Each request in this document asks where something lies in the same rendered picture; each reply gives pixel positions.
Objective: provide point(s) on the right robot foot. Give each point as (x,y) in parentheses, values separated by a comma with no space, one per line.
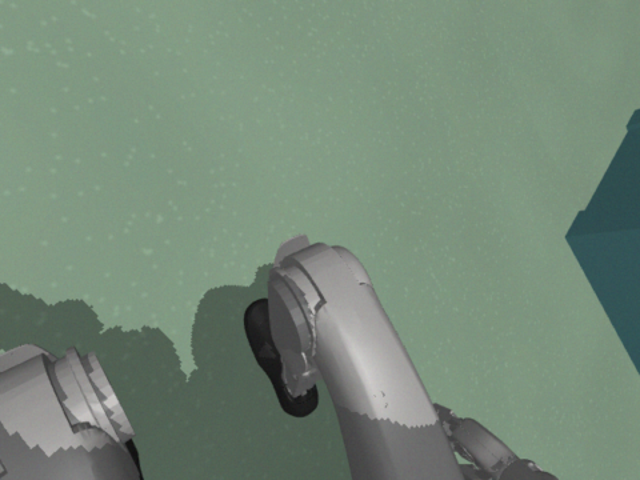
(257,328)

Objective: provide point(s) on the left robot foot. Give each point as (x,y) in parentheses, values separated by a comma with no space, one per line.
(134,453)

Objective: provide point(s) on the armchair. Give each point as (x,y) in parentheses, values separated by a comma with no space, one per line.
(605,239)

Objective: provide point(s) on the right robot arm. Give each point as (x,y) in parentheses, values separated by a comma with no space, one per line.
(525,469)

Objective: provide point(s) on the right robot hand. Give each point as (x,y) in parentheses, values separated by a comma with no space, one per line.
(476,444)

